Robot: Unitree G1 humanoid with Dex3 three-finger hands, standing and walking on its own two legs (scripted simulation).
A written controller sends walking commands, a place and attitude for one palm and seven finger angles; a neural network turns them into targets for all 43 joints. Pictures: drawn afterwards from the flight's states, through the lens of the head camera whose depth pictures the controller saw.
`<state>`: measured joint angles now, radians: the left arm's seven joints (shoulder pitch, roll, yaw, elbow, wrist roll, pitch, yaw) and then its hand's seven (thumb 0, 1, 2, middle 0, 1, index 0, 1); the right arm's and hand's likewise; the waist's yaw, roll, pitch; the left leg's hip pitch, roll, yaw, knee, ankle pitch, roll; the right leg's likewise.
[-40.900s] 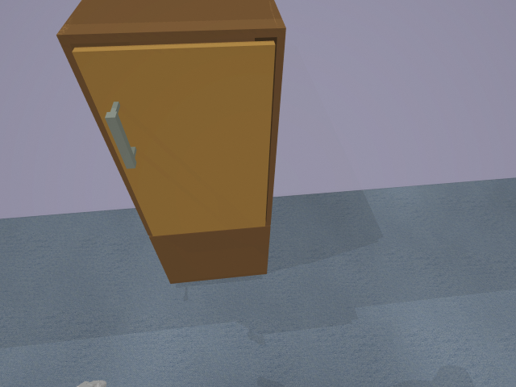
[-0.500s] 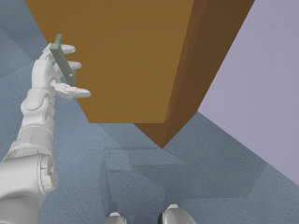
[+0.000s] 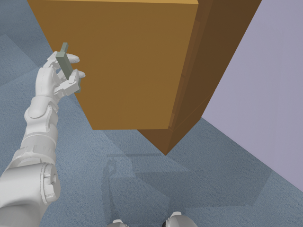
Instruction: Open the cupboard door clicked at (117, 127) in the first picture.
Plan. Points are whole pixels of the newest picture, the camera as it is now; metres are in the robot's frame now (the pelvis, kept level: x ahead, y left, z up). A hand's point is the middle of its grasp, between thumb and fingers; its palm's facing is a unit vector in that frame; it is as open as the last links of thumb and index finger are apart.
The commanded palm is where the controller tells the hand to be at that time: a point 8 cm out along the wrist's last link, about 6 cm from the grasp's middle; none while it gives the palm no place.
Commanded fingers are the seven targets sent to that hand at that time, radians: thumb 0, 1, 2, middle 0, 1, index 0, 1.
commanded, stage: close the thumb around the handle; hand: left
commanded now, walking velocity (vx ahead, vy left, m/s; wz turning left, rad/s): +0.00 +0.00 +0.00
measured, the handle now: (71, 69) +0.52 +0.21 +0.09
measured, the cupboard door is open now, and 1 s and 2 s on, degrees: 46 77 89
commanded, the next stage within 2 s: pull the door open along its arc in 0.04 s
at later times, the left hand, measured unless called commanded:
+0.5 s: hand (75, 97) +0.42 +0.18 +0.09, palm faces -0.05 -1.00 -0.01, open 5.9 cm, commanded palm +0.36 +0.23 +0.09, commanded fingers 0.00 0.90 0.90 -0.40 -1.35 -0.40 -1.35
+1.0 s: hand (101, 134) +0.31 +0.10 +0.10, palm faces +0.39 -0.92 +0.01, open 6.0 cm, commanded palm +0.25 +0.14 +0.09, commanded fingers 0.00 0.90 0.90 -0.40 -1.35 -0.40 -1.35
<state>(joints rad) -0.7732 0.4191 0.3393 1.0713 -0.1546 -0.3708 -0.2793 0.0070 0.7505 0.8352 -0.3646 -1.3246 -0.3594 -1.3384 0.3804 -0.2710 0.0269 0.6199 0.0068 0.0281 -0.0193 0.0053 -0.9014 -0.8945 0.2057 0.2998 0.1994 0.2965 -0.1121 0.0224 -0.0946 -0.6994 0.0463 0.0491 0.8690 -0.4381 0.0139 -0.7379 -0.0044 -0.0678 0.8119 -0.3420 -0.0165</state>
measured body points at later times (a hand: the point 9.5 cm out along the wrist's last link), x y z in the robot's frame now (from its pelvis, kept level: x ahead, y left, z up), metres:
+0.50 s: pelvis +0.01 +0.00 +0.01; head +0.07 -0.01 +0.45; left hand +0.42 +0.23 +0.10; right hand +0.06 -0.26 -0.11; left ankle -0.01 +0.11 -0.70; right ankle +0.03 -0.11 -0.70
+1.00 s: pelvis +0.02 -0.02 +0.02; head +0.03 -0.04 +0.47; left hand +0.29 +0.15 +0.10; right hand +0.21 -0.23 -0.07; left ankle -0.01 +0.11 -0.70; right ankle +0.03 -0.11 -0.70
